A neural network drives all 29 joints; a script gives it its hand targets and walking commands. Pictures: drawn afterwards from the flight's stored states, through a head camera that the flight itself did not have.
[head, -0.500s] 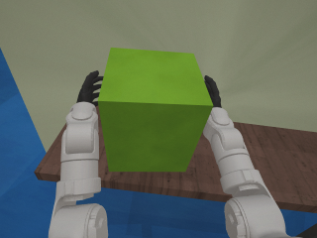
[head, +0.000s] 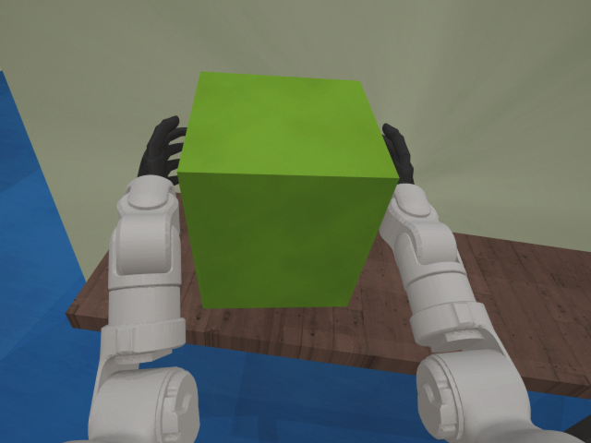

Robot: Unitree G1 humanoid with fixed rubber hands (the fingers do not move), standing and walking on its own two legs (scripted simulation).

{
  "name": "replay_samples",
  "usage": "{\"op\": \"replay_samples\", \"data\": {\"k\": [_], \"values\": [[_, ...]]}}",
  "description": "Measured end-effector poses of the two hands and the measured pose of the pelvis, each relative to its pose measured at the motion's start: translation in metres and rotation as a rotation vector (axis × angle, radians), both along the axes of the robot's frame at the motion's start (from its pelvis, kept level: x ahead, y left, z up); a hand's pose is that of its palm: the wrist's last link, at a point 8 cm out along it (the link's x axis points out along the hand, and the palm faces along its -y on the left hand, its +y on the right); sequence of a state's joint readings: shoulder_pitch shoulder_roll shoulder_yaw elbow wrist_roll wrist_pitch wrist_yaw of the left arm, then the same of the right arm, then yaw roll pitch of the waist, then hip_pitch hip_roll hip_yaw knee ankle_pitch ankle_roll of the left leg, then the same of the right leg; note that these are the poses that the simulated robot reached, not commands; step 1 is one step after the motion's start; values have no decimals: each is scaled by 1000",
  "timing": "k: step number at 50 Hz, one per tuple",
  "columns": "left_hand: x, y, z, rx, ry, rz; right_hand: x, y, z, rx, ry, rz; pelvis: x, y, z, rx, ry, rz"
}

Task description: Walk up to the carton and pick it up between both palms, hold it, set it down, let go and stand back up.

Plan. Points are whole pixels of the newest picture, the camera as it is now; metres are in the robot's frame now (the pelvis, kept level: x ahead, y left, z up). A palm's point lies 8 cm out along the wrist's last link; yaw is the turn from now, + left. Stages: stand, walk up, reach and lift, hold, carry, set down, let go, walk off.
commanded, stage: hold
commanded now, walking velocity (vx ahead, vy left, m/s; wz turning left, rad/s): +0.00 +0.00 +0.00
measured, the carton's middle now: (279, 197) +0.39 +0.01 +0.18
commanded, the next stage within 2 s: none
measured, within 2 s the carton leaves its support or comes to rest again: neither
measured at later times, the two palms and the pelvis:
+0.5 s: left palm (157, 182) +0.36 +0.16 +0.21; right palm (392, 187) +0.37 -0.14 +0.22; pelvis +0.01 +0.00 +0.00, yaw +0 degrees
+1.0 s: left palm (160, 179) +0.36 +0.16 +0.22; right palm (397, 187) +0.37 -0.14 +0.22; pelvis +0.01 +0.00 +0.00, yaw +0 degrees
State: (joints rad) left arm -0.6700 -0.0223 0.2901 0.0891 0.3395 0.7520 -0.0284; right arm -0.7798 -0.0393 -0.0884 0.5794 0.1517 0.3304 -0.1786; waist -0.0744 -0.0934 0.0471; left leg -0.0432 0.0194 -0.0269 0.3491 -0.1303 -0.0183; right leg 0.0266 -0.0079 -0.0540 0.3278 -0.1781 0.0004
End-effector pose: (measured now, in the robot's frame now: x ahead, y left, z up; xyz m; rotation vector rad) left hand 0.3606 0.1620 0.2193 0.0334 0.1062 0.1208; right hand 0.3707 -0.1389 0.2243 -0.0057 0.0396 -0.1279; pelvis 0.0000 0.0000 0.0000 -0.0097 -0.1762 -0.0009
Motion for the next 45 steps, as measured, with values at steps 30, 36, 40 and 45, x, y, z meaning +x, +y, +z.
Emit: {"op": "replay_samples", "data": {"k": [30,36,40,45], "values": [[2,1,2,4,-24,2,3,1,4,22,-23,1,14,5,0,-5,6,-4],[4,-1,-6,10,37,0,5,-1,-6,14,41,-3,16,5,0,0,-15,-5],[3,-1,-7,6,22,-2,3,-2,-8,23,26,-3,16,5,0,-2,-5,-2],[-3,-3,8,9,-53,3,-2,-4,6,39,-49,1,17,4,0,-7,-2,-4]]}}
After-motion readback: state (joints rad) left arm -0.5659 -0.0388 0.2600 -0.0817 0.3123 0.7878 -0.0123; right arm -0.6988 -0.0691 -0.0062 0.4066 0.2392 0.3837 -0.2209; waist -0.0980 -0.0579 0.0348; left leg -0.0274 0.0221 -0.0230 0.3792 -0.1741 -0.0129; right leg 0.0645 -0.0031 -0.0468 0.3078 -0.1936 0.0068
